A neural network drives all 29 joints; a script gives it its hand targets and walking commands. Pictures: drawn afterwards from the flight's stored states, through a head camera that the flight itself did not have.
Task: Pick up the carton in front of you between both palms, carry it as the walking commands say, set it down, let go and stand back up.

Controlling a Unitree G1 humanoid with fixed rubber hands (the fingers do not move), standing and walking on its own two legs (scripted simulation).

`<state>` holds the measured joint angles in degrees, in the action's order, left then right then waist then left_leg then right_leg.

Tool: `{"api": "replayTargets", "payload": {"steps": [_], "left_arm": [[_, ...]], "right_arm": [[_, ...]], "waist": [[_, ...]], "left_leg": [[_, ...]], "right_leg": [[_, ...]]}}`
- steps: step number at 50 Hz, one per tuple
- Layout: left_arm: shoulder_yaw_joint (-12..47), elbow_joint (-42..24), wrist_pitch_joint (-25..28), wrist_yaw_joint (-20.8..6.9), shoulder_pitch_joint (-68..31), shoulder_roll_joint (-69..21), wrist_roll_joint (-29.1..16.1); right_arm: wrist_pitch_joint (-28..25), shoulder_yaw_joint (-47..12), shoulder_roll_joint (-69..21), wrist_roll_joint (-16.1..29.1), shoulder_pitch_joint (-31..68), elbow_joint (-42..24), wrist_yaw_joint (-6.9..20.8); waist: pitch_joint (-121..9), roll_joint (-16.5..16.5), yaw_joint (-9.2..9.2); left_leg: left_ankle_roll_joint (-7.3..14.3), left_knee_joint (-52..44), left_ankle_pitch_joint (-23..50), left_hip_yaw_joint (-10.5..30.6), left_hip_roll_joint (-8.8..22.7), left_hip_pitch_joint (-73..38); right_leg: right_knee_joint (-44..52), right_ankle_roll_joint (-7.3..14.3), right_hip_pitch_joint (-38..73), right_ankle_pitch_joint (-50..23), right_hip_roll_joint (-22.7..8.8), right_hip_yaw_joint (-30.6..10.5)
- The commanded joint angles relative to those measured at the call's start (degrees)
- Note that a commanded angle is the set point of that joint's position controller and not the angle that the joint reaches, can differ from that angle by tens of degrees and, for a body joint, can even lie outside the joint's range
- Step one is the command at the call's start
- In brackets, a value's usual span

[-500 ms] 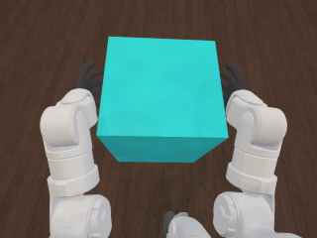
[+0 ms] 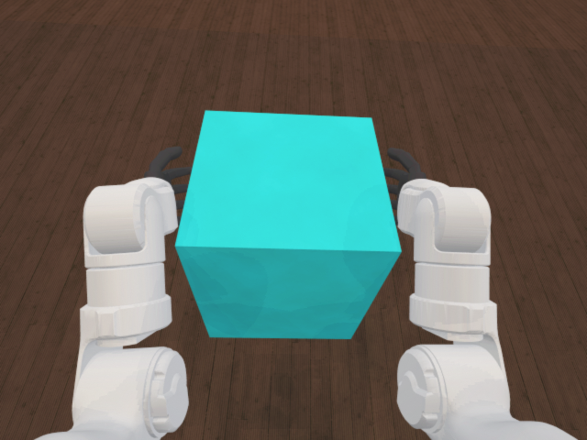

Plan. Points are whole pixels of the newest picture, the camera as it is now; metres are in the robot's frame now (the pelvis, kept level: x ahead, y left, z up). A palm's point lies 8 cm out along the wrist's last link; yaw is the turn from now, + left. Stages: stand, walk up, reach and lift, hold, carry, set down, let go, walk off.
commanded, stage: carry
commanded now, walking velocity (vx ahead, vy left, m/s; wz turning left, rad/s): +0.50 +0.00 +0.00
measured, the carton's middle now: (284, 235) +0.38 -0.01 +0.07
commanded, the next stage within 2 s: none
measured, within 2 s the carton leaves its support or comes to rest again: neither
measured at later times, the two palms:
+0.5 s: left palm (184, 76) +0.63 +0.14 +0.16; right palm (367, 66) +0.66 -0.16 +0.17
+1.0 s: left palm (191, 38) +0.73 +0.13 +0.18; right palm (362, 41) +0.73 -0.17 +0.17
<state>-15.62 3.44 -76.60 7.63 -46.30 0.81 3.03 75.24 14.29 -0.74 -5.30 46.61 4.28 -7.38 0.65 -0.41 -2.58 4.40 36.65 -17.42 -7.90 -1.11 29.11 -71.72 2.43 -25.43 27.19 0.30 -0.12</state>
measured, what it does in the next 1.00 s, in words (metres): climbs: right foot, then left foot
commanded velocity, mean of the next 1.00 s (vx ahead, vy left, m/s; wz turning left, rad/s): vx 0.09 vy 0.00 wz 0.00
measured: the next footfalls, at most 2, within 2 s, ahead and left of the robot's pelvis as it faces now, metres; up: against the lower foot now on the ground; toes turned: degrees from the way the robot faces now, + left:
right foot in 0.32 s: +0.37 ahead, -0.11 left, +0.02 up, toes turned -5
left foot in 0.64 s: +0.42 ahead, +0.09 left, +0.03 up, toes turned +4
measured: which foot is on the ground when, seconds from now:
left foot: down 0.00-0.34, up 0.36-0.62, down 0.64-1.00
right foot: up 0.00-0.30, down 0.32-1.00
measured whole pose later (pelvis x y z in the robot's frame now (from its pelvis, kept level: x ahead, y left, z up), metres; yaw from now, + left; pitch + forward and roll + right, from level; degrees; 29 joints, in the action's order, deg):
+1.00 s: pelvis +0.37 -0.01 +0.03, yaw +0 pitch +3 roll +0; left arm -14.6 12.2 -73.9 7.6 -44.1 -0.6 4.6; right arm 73.4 15.3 -0.3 -5.0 43.6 11.7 -7.1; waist -3.9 0.0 -0.1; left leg 1.7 36.6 -23.2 -4.6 -0.3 21.7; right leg -34.9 1.3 -16.3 26.9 -0.7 4.7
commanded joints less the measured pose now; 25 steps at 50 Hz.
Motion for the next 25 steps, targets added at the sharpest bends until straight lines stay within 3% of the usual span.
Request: {"api": "replayTargets", "payload": {"steps": [1,6,9,11,13,14,15,16,17,18,19,20,21,23,25], "left_arm": [[35.1,-7.5,1.8,-12.6,-46.0,-60.9,-22.7],[34.9,-12.5,2.1,-9.6,-44.1,-58.8,-20.0],[35.8,-12.8,1.6,-9.1,-42.1,-56.2,-18.3],[36.6,-11.0,1.2,-9.5,-40.4,-55.4,-18.0],[37.3,-8.2,1.0,-10.3,-39.1,-55.3,-18.5],[37.5,-6.5,1.0,-10.8,-38.7,-55.7,-18.9],[37.5,-5.0,1.1,-11.4,-38.4,-56.7,-19.4],[37.3,-3.9,1.2,-12.1,-38.1,-57.7,-20.1],[37.1,-3.6,1.6,-12.7,-38.9,-57.4,-20.6],[36.3,-2.2,2.1,-12.9,-38.2,-58.2,-21.2],[37.3,-4.6,2.4,-13.1,-40.0,-59.7,-22.6],[37.9,-7.5,2.8,-13.3,-42.9,-61.8,-24.2],[38.2,-10.9,3.0,-13.4,-46.2,-63.1,-25.8],[39.4,-16.2,3.1,-13.4,-49.5,-64.4,-27.9],[39.7,-19.4,2.9,-13.2,-49.7,-63.5,-28.6]], "right_arm": [[-0.8,-37.6,-63.6,31.1,49.3,-10.2,14.4],[-0.5,-37.5,-62.2,32.6,49.9,-16.4,13.9],[0.1,-37.6,-59.4,31.3,46.1,-15.4,13.6],[0.4,-37.6,-58.2,30.0,43.2,-12.7,13.8],[0.5,-37.5,-57.7,28.7,41.2,-9.5,14.1],[0.5,-37.3,-57.5,28.1,40.4,-7.7,14.3],[0.3,-37.0,-57.4,27.5,39.6,-6.0,14.3],[0.1,-37.0,-57.5,27.1,39.7,-4.8,14.4],[0.1,-36.7,-58.8,27.0,40.8,-4.7,14.6],[0.2,-35.9,-58.8,26.6,41.0,-4.1,14.6],[-0.1,-36.2,-60.2,26.2,42.2,-4.3,14.4],[-0.4,-35.5,-60.3,26.0,43.2,-5.7,13.9],[-0.6,-35.2,-60.6,25.7,43.7,-7.1,13.3],[-0.9,-34.8,-60.3,24.8,43.6,-10.2,11.9],[-1.0,-34.7,-59.0,23.6,42.0,-12.6,10.6]], "waist": [[-32.5,3.6,-0.86],[-33.2,5.7,-1.14],[-31.2,6.7,-1.58],[-29.5,7.7,-1.59],[-28.5,9.0,-0.84],[-29.4,9.5,0.42],[-32.3,9.1,3.04],[-34.4,7.1,5.76],[-42.7,-6.3,6.06],[-44.0,-14.8,7.63],[-41.3,-12.3,6.98],[-39.0,-7.4,7.62],[-36.2,-5.1,7.05],[-36.0,-4.4,5.71],[-37.1,-5.7,5.34]], "left_leg": [[7.9,-10.8,23.5,25.9,16.6,-40.4],[9.5,-12.4,20.4,21.7,16.3,-41.5],[8.9,-13.0,24.7,16.5,14.8,-39.9],[7.3,-11.8,33.6,12.2,13.2,-38.0],[4.5,-7.1,48.0,6.8,11.2,-36.5],[2.7,-2.3,57.1,4.5,10.1,-35.7],[0.0,5.0,57.1,1.6,9.1,-31.9],[-2.6,11.4,43.3,2.1,8.1,-22.1],[-5.5,25.3,8.4,4.1,3.4,-4.7],[-5.8,37.3,-16.4,5.8,-4.0,4.7],[-4.6,41.8,-16.7,9.7,-1.2,9.2],[-4.0,40.8,-14.8,10.1,0.1,12.4],[-3.9,36.7,-12.5,10.0,1.6,13.3],[-4.1,26.0,-10.6,9.5,2.8,9.4],[-4.9,15.5,-11.3,7.1,1.5,3.7]], "right_leg": [[-4.3,0.5,-19.8,-4.1,-2.4,-1.8],[3.5,-0.5,-24.0,-4.3,-3.2,1.0],[14.7,-1.0,-21.9,-8.8,-3.4,2.9],[23.6,-0.6,-16.7,-12.4,-1.6,5.7],[32.3,0.1,-9.1,-14.5,2.3,10.5],[37.1,0.7,-3.0,-17.9,4.9,13.1],[44.1,1.4,8.8,-26.2,4.8,13.8],[45.9,2.8,22.6,-33.6,-0.5,8.4],[38.3,10.8,43.4,-62.5,-19.1,-14.8],[41.6,17.6,47.5,-71.1,-22.3,-26.1],[41.3,17.0,46.2,-67.1,-20.9,-22.1],[41.1,14.9,44.4,-62.2,-18.8,-18.4],[41.9,12.4,41.4,-59.7,-17.5,-15.3],[43.3,9.6,37.8,-55.5,-15.4,-10.7],[43.2,9.1,34.9,-57.7,-14.1,-6.8]]}}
